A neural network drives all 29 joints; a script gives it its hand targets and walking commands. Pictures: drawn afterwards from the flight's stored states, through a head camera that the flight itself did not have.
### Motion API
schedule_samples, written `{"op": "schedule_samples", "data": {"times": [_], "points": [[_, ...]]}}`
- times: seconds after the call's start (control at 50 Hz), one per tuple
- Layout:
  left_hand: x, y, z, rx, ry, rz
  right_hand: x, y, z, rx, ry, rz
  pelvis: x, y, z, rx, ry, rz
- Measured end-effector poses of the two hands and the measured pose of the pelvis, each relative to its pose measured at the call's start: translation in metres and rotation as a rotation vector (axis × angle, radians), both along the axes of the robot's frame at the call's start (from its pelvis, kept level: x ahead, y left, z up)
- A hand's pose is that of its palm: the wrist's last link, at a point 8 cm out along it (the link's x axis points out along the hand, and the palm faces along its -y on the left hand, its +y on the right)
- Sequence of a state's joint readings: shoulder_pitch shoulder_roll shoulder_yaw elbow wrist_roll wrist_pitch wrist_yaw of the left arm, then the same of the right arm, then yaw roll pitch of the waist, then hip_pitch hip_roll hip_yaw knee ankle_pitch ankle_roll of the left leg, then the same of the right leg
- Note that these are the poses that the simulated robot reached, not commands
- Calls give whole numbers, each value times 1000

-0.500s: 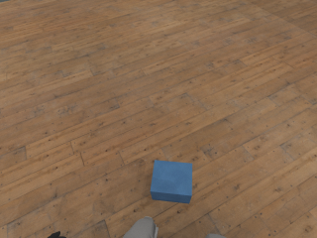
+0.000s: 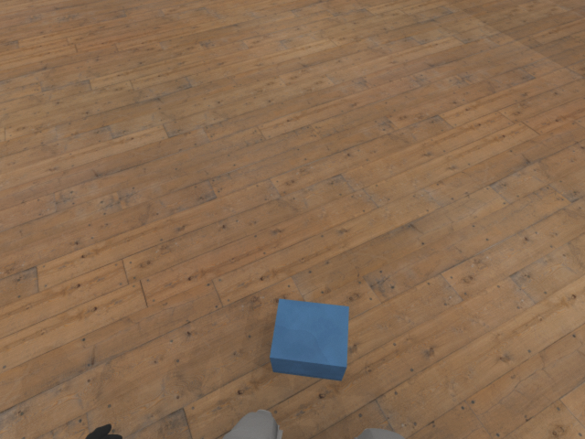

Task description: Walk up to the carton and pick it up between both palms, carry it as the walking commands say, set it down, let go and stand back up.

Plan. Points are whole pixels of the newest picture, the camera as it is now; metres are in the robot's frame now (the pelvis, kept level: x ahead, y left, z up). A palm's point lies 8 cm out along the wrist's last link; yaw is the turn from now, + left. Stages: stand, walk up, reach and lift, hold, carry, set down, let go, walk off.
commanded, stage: walk up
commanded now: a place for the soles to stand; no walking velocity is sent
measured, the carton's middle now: (310, 339) +0.45 +0.00 -0.66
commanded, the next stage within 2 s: reach and lift in 0.92 s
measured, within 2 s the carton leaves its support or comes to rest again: neither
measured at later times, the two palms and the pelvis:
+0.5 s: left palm out of the picture +0.07 +0.31 -0.10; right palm out of the picture +0.06 -0.32 -0.09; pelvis +0.00 +0.00 +0.00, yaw +0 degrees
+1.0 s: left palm out of the picture +0.08 +0.31 -0.10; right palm out of the picture +0.08 -0.31 -0.09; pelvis -0.01 +0.00 +0.00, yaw +0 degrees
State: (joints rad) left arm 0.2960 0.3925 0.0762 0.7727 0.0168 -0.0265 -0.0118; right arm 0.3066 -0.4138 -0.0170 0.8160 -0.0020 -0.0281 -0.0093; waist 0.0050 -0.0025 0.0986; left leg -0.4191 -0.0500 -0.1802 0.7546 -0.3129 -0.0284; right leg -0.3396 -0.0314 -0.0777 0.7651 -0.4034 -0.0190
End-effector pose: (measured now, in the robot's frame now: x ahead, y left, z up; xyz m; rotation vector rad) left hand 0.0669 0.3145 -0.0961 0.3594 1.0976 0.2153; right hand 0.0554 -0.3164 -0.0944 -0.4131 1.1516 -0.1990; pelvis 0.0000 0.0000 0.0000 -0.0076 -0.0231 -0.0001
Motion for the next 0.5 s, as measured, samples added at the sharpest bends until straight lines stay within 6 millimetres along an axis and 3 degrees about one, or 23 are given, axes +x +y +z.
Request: {"op": "schedule_samples", "data": {"times": [0.1,0.5], "points": [[1,0,1,1,-4,0,9,0,1,0,-22,5,0,0,0,0,1,0],[2,0,1,-1,-15,3,9,0,2,-2,-32,2,0,0,0,0,-1,0]]}}
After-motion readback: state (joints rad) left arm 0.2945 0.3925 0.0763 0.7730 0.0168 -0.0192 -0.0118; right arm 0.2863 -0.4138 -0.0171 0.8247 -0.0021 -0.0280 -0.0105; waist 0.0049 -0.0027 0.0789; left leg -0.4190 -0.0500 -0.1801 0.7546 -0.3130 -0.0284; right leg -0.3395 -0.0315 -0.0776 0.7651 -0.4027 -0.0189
